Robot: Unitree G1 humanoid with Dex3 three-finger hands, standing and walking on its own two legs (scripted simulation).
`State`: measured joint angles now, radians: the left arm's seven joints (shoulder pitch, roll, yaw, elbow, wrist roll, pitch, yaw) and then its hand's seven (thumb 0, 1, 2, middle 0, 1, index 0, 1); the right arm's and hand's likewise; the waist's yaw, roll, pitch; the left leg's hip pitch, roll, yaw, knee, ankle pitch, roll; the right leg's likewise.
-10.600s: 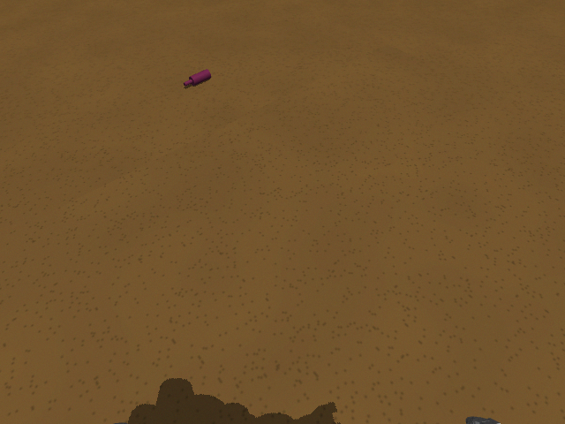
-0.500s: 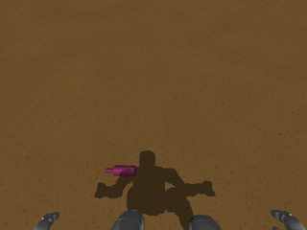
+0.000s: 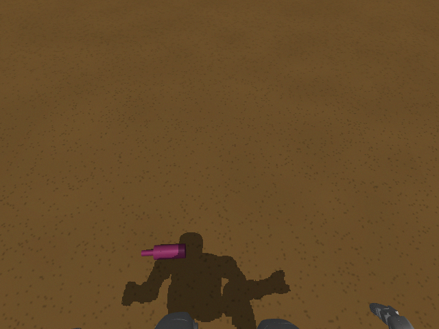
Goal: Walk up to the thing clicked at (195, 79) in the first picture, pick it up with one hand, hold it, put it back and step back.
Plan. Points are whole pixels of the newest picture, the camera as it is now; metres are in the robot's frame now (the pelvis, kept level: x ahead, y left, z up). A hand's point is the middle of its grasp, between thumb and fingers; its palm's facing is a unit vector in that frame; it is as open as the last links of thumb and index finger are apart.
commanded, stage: walk up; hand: left
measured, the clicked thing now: (163, 252) +0.45 +0.26 -0.73
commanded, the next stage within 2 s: stand in 1.34 s
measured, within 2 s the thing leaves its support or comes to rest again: neither
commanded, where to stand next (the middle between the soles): +0.05 -0.02 m, yaw +3 degrees
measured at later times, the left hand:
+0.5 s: hand (111, 323) +0.13 +0.23 -0.13, palm faces -0.01 -0.94 -0.33, open 7.4 cm
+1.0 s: hand out of the picture +0.10 +0.23 -0.14, palm faces +0.00 -0.95 -0.33, open 7.4 cm
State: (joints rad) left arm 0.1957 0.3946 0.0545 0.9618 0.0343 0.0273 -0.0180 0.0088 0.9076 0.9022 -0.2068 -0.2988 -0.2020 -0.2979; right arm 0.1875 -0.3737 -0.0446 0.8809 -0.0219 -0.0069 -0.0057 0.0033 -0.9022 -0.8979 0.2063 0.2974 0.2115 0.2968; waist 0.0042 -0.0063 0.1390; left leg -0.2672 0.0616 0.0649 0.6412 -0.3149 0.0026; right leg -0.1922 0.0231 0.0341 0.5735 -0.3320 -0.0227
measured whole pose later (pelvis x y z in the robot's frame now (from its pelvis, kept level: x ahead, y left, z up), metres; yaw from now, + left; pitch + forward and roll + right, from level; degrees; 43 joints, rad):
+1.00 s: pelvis +0.03 -0.02 +0.02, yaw +0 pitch -3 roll +0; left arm 0.11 0.35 0.03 1.12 0.01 0.01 -0.01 0.01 0.91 0.90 -0.21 -0.30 -0.20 -0.30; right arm 0.12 -0.35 -0.01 1.08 -0.01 -0.02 -0.01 0.00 -0.91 -0.90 0.20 0.30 0.21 0.30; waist 0.00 -0.01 0.06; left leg -0.10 0.04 0.03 0.35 -0.21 -0.03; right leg -0.06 0.03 0.04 0.35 -0.24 -0.02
